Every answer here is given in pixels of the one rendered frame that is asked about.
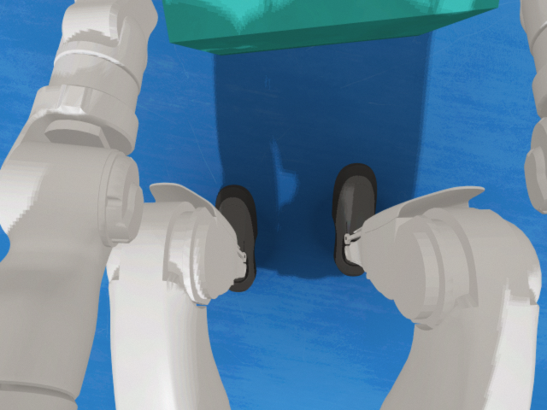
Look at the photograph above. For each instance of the robot foot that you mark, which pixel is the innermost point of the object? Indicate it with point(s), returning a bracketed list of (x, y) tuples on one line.
[(353, 202), (237, 205)]

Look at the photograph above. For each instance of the robot right upper arm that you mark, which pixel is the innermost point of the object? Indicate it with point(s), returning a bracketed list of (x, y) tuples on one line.
[(536, 167)]

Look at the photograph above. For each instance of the robot right foot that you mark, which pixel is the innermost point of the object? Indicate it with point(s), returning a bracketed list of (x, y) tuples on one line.
[(353, 202)]

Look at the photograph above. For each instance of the robot right forearm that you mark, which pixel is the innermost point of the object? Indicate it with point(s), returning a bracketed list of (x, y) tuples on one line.
[(533, 16)]

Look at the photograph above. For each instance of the robot left upper arm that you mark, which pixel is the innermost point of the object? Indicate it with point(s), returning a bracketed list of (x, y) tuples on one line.
[(64, 207)]

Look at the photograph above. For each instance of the carton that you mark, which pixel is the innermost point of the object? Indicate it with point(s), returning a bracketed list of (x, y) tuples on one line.
[(228, 27)]

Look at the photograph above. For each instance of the robot left forearm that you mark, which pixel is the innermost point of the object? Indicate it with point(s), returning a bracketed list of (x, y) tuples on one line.
[(97, 76)]

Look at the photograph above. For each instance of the robot left foot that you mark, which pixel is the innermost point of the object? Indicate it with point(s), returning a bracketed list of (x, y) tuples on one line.
[(237, 205)]

